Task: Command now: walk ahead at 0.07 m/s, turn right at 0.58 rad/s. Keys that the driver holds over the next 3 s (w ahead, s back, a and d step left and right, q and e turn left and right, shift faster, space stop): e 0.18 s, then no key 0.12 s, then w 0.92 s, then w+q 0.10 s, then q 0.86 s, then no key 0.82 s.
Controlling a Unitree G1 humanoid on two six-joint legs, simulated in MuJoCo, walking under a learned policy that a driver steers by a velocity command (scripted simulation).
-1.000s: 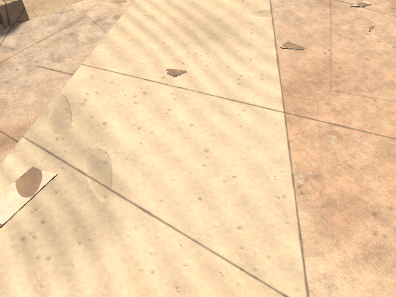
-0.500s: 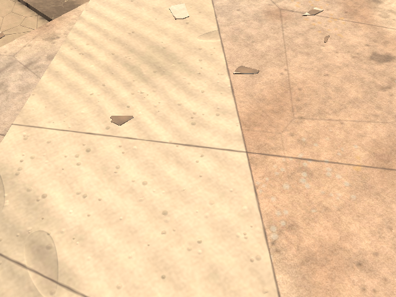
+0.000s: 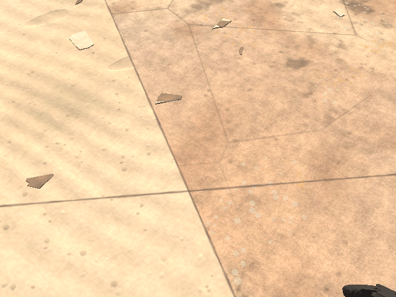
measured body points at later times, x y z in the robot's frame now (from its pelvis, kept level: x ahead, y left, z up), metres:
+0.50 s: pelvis +0.04 -0.05 +0.02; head +0.04 -0.08 +0.47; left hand +0.19 +0.20 -0.07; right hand +0.10 -0.36 -0.10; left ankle +0.11 +0.10 -0.66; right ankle +0.01 -0.14 -0.73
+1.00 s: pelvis +0.24 -0.01 +0.01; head +0.26 +0.01 +0.46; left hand +0.40 +0.24 -0.11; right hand +0.24 -0.29 -0.10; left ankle +0.24 +0.08 -0.73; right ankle +0.20 -0.17 -0.65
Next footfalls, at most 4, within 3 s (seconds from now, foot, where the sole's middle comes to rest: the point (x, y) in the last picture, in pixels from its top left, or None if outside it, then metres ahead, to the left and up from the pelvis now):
0.30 right None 0.05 -0.15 -0.77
0.80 left None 0.28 0.07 -0.77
1.32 right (266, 258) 0.58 -0.21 -0.77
1.80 left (199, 224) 0.70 0.03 -0.77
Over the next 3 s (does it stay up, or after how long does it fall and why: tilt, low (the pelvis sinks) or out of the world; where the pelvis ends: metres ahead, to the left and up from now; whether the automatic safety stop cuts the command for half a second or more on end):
stays up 0.62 -0.08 0.01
